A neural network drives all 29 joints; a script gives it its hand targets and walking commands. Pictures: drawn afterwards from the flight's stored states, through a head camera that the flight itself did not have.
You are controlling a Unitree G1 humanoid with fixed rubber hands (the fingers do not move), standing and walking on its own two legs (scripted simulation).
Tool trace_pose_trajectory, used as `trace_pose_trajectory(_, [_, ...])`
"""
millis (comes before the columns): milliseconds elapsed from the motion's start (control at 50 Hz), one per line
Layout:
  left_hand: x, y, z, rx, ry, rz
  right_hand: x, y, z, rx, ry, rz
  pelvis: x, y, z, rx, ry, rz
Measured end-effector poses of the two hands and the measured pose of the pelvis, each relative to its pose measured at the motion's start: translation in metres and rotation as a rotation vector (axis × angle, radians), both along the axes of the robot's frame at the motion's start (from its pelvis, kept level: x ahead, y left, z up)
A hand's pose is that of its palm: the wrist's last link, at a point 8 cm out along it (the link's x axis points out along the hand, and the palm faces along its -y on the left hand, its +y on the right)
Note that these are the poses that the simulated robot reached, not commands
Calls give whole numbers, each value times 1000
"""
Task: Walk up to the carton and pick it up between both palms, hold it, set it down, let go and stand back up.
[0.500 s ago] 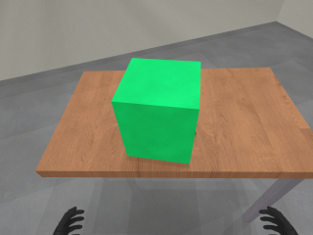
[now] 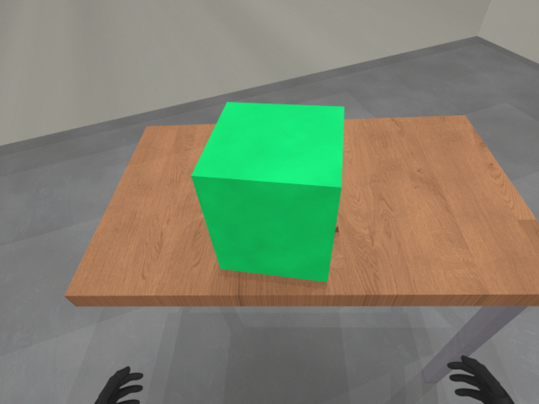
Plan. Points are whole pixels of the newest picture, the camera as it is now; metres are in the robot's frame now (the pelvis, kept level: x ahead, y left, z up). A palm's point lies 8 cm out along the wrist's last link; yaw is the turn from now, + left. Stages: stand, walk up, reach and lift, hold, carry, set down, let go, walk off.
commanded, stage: stand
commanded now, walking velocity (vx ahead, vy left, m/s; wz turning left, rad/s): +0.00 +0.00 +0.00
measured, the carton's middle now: (278, 193) +0.47 +0.02 +0.05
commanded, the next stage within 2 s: none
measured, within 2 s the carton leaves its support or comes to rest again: neither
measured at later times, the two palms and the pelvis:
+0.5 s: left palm out of the picture +0.11 +0.28 -0.07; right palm out of the picture +0.13 -0.29 -0.08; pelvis +0.00 +0.00 +0.00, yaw +0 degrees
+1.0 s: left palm out of the picture +0.10 +0.28 -0.08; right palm out of the picture +0.12 -0.29 -0.08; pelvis +0.00 +0.00 +0.00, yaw +0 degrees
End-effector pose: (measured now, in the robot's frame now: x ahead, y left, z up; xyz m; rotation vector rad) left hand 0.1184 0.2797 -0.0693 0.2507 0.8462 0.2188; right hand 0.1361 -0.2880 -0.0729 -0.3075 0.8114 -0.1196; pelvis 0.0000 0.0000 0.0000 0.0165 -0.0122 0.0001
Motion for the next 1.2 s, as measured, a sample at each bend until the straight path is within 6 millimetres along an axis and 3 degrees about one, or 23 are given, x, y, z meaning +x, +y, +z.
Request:
trace_pose_trajectory(900, [-18,3,-9,5,75,23,-9,-5,-8,-7,37,-15,-2,-1,0,0,-3,-1])
trace_pose_trajectory(1200, [-28,4,-10,3,70,25,-19,-5,-6,-13,33,-21,-11,0,0,-3,-15,-2])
